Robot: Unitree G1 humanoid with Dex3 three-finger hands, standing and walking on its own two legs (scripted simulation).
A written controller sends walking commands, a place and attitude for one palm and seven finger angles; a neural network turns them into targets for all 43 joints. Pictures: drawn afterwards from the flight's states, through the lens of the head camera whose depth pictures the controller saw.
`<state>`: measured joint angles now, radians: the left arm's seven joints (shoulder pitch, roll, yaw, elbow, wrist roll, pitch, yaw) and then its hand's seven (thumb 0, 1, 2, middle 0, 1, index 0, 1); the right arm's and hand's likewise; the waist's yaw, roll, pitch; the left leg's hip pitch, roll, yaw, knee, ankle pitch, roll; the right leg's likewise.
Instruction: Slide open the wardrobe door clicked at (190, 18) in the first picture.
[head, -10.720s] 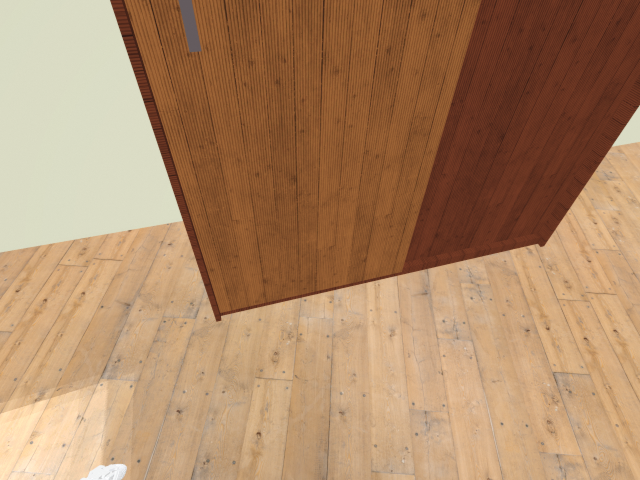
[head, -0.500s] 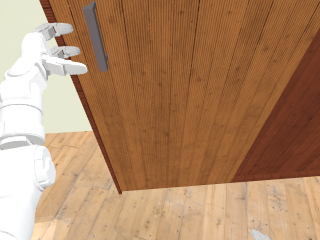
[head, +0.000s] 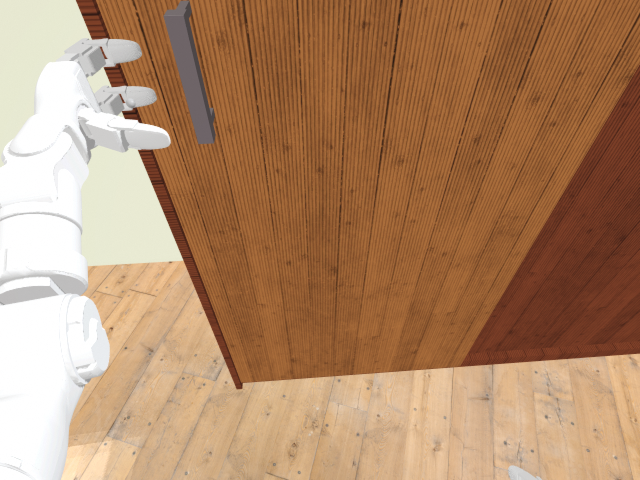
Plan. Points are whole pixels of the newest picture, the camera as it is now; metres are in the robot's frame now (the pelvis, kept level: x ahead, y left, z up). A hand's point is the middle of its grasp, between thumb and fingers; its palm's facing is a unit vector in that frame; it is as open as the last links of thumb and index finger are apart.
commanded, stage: move the hooked fingers beside the handle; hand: left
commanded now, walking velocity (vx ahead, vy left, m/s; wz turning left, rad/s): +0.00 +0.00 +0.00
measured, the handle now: (195, 75) +0.52 +0.17 +0.27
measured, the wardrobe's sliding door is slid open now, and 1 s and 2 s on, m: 0.00 0.00 0.00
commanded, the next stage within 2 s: feel for the door with the fingertips in 1.78 s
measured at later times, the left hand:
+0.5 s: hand (136, 94) +0.45 +0.21 +0.28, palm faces +0.08 -1.00 -0.01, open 14.0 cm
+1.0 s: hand (125, 118) +0.44 +0.23 +0.26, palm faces +0.12 -0.99 -0.02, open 14.0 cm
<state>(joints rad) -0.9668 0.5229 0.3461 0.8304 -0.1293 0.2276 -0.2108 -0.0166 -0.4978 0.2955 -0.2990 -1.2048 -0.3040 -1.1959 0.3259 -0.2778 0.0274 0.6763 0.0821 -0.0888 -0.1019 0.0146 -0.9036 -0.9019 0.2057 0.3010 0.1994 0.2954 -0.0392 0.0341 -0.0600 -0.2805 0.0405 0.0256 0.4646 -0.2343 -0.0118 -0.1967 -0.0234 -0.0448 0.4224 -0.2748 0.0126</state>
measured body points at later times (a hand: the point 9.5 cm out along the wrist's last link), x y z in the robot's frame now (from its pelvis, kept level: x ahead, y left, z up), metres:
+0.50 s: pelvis +0.00 +0.00 +0.00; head +0.00 -0.01 +0.45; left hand +0.44 +0.27 +0.28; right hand +0.09 -0.27 -0.11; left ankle +0.00 +0.13 -0.74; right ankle -0.04 -0.13 -0.74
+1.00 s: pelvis +0.00 +0.00 +0.00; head -0.01 -0.02 +0.45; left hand +0.42 +0.28 +0.26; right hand +0.10 -0.26 -0.11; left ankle +0.00 +0.13 -0.74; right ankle -0.04 -0.13 -0.74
